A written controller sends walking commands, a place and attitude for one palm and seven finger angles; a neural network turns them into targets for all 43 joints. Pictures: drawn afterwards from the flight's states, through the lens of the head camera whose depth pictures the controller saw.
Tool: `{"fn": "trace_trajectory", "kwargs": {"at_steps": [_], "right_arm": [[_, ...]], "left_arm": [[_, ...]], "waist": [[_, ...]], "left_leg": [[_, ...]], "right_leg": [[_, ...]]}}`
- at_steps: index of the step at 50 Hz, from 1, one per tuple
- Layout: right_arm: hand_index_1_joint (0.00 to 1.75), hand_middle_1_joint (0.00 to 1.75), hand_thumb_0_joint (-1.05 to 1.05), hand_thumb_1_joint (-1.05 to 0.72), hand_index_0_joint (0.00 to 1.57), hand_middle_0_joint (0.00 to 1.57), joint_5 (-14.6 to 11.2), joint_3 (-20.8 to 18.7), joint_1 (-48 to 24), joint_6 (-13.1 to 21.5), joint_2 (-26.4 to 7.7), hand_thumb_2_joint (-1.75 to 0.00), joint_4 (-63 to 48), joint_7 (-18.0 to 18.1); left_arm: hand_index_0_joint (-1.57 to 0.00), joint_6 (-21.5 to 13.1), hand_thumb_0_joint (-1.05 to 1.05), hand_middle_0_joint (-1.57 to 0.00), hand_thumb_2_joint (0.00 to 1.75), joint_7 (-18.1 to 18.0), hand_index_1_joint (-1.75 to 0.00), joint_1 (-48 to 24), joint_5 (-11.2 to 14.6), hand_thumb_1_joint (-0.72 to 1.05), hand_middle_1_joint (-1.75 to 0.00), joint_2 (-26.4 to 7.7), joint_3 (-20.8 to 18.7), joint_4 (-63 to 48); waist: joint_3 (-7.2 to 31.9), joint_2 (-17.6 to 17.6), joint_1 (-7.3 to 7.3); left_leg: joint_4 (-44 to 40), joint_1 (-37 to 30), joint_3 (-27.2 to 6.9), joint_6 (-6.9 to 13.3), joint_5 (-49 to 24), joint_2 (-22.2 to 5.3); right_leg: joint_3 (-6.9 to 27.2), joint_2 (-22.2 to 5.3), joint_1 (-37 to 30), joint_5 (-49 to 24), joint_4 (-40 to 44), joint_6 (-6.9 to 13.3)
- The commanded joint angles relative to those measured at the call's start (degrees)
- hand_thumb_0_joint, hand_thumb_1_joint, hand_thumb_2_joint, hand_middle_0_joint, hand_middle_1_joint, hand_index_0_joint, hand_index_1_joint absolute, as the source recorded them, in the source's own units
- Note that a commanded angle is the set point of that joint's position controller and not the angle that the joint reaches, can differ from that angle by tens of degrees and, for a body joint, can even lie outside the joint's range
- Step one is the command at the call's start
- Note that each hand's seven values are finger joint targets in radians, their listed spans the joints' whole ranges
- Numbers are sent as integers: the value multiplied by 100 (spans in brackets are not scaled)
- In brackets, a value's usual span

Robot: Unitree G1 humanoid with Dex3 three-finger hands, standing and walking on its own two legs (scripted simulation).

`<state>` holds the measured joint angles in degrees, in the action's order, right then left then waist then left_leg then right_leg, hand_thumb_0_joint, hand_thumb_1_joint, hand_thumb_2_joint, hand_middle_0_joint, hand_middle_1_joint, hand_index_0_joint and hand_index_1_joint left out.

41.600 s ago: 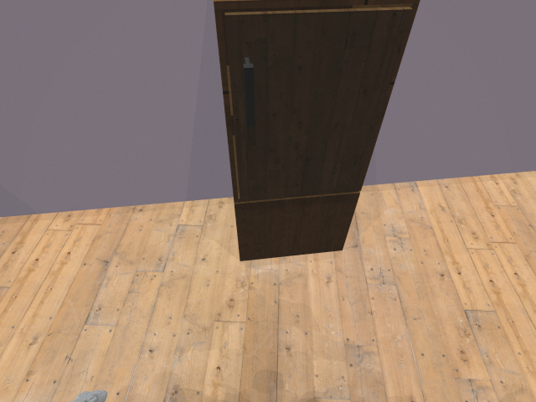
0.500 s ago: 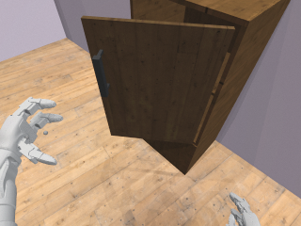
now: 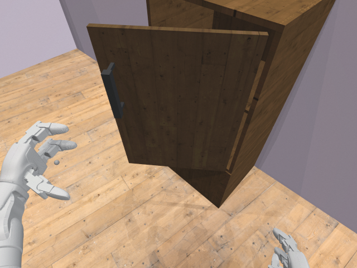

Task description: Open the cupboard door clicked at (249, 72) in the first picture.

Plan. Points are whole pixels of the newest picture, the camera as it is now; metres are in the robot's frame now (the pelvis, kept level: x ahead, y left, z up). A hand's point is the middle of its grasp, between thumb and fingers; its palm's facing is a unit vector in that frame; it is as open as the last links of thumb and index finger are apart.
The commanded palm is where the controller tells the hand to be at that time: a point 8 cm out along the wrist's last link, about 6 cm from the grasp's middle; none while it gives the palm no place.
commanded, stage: move the hooked fingers beside the handle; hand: left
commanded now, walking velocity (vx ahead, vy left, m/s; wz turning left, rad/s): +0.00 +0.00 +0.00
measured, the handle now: (115, 91) +0.55 +0.22 +0.08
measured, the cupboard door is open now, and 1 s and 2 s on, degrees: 37 37 37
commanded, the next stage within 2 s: none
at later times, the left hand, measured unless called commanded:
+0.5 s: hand (69, 140) +0.35 +0.27 +0.10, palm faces +0.00 -1.00 -0.02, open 14.0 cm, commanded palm +0.32 +0.32 +0.10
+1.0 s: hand (79, 121) +0.41 +0.27 +0.10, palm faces -0.03 -1.00 -0.01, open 14.0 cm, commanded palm +0.39 +0.33 +0.09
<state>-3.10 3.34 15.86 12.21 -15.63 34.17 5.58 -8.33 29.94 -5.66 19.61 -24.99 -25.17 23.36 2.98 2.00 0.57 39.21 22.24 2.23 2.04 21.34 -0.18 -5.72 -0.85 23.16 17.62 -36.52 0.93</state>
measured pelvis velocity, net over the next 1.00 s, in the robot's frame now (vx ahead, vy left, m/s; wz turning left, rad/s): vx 0.00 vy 0.01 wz -0.02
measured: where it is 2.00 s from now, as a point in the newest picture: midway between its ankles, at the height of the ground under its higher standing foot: outside the picture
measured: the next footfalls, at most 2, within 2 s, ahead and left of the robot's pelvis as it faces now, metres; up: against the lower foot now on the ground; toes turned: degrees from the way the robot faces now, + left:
none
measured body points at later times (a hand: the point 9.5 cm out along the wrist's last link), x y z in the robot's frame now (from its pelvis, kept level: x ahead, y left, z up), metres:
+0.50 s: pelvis -0.01 -0.01 -0.01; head +0.03 -0.01 +0.44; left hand +0.34 +0.33 +0.11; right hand +0.11 -0.27 -0.10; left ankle -0.01 +0.09 -0.72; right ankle +0.01 -0.11 -0.72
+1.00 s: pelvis +0.00 +0.01 -0.01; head +0.06 +0.02 +0.44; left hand +0.41 +0.33 +0.11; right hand +0.07 -0.27 -0.11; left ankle -0.01 +0.09 -0.72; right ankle +0.01 -0.11 -0.72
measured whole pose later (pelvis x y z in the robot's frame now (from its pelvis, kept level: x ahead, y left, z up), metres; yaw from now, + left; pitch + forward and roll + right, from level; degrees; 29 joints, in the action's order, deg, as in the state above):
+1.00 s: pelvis +0.00 +0.01 -0.01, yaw -1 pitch +11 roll -2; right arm -2.6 2.8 20.4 4.2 -17.0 35.3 4.4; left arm -16.1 31.0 -35.9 13.0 -34.1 -26.8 57.6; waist 3.9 0.5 -4.3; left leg 43.9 32.7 3.0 2.5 22.4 -0.7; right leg -4.9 -0.5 33.6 17.7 -40.3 0.7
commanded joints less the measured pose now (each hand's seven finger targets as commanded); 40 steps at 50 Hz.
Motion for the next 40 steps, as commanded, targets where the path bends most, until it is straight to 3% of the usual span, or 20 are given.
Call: {"fn": "trace_trajectory", "kwargs": {"at_steps": [1, 4, 6, 7, 9, 11, 13, 15, 17, 20, 26, 29, 31, 32, 33, 37, 38, 40], "right_arm": [[30, 30, 0, -90, 20, 20, -12, -357, -290, 321, -849, -90, -817, 91], [30, 30, 0, -90, 20, 20, -18, -358, -283, 307, -856, -90, -786, 122], [30, 30, 0, -90, 20, 20, -18, -350, -231, 260, -877, -90, -716, 148], [30, 30, 0, -90, 20, 20, -26, -339, -256, 263, -859, -90, -728, 157], [30, 30, 0, -90, 20, 20, -28, -347, -189, 250, -891, -90, -648, 187], [30, 30, 0, -90, 20, 20, -16, -348, -154, 222, -897, -90, -654, 175], [30, 30, 0, -90, 20, 20, -24, -354, -109, 196, -908, -90, -627, 175], [30, 30, 0, -90, 20, 20, -8, -356, -40, 148, -962, -90, -614, 146], [30, 30, 0, -90, 20, 20, -29, -357, -37, 110, -951, -90, -640, 119], [30, 30, 0, -90, 20, 20, -27, -374, 88, 46, -996, -90, -620, 103], [30, 30, 0, -90, 20, 20, 0, -430, 307, -78, -1024, -90, -606, 49], [30, 30, 0, -90, 20, 20, -11, -431, 367, -141, -1039, -90, -553, 45], [30, 30, 0, -90, 20, 20, 2, -449, 457, -202, -1088, -90, -564, 37], [30, 30, 0, -90, 20, 20, 1, -453, 476, -230, -1091, -90, -568, 31], [30, 30, 0, -90, 20, 20, 3, -446, 477, -241, -1070, -90, -576, 19], [30, 30, 0, -90, 20, 20, 9, -464, 594, -334, -1076, -90, -526, 2], [30, 30, 0, -90, 20, 20, 4, -465, 623, -354, -1072, -90, -528, 4], [30, 30, 0, -90, 20, 20, 16, -461, 692, -417, -1129, -90, -466, 15]], "left_arm": [[-30, -351, 0, -30, 30, -17, -120, -1403, 192, -50, -120, -1567, -540, -1085], [-30, -370, 0, -30, 30, -22, -120, -1719, 143, -50, -120, -1600, -485, -992], [-30, -414, 0, -30, 30, -17, -120, -2161, 87, -50, -120, -1813, -548, -822], [-30, -424, 0, -30, 30, 2, -120, -2284, 75, -50, -120, -1649, -383, -739], [-30, -488, 0, -30, 30, 4, -120, -2582, 30, -50, -120, -1835, -457, -477], [-30, -545, 0, -30, 30, 44, -120, -2659, 7, -50, -120, -1916, -474, -345], [-30, -546, 0, -30, 30, 90, -120, -2821, 1, -50, -120, -1866, -399, -88], [-30, -540, 0, -30, 30, 122, -120, -2712, -9, -50, -120, -2158, -625, 268], [-30, -557, 0, -30, 30, 167, -120, -2936, -31, -50, -120, -2018, -462, 403], [-30, -604, 0, -30, 30, 149, -120, -3304, -80, -50, -120, -2187, -470, 657], [-30, -855, 0, -30, 30, 138, -120, -3610, -167, -50, -120, -2482, -673, 786], [-30, -845, 0, -30, 30, 148, -120, -3833, -171, -50, -120, -2324, -509, 1109], [-30, -841, 0, -30, 30, 174, -120, -3723, -164, -50, -120, -2620, -791, 1328], [-30, -851, 0, -30, 30, 181, -120, -3754, -202, -50, -120, -2679, -807, 1340], [-30, -879, 0, -30, 30, 197, -120, -3928, -224, -50, -120, -2541, -642, 1263], [-30, -967, 0, -30, 30, 143, -120, -4321, -288, -50, -120, -2519, -531, 1337], [-30, -973, 0, -30, 30, 135, -120, -4357, -298, -50, -120, -2368, -389, 1434], [-30, -972, 0, -30, 30, 102, -120, -4533, -292, -50, -120, -2522, -489, 1759]], "waist": [[1137, 82, -11], [1096, 180, -81], [1059, 167, -134], [1039, 246, -164], [1081, 239, -201], [1267, 270, -162], [1311, 183, -213], [1291, 138, -128], [1267, 184, -182], [1246, 110, -226], [1806, 285, -192], [1570, 281, -305], [1670, 15, -229], [1724, 166, -214], [1744, 317, -263], [1756, 452, -336], [1711, 340, -384], [1618, 89, -418]], "left_leg": [[-577, -382, -354, -76, -1628, 15], [-560, -358, -342, -72, -1540, 20], [-553, -300, -346, -73, -1421, 17], [-540, -296, -331, -67, -1334, 31], [-524, -270, -362, -66, -1250, 28], [-483, -288, -338, -54, -1372, 41], [-450, -252, -330, -55, -1370, 35], [-403, -26, -308, -56, -1360, 36], [-410, 14, -291, -52, -1340, 47], [-362, 114, -284, -44, -1246, 32], [-300, 16, -285, -29, -1598, 31], [-303, 120, -277, -30, -1417, 23], [-286, 260, -262, -13, -1485, 19], [-294, 270, -252, -25, -1498, 21], [-291, 189, -263, -29, -1567, 27], [-267, -7, -334, -47, -1711, -13], [-276, -32, -357, -50, -1652, -25], [-257, 113, -344, -33, -1482, -46]], "right_leg": [[318, 118, -586, -1348, 372, 70], [330, 111, -463, -1267, 367, 59], [364, 105, -458, -1158, 383, 64], [380, 97, -395, -1078, 389, 61], [390, 83, -362, -961, 396, 66], [426, 81, -486, -1118, 346, 81], [423, 78, -429, -1161, 331, 61], [478, 60, -534, -1178, 298, 77], [472, 60, -437, -1192, 285, 63], [500, 66, -345, -1076, 269, 65], [505, 96, -526, -1467, 115, 71], [493, 107, -258, -1304, 158, 50], [535, 111, -464, -1434, 118, 49], [522, 100, -453, -1446, 98, 51], [502, 105, -375, -1491, 83, 62], [437, 157, -101, -1443, 56, 86], [400, 170, 25, -1330, 62, 82], [414, 169, 61, -1216, 68, 84]]}}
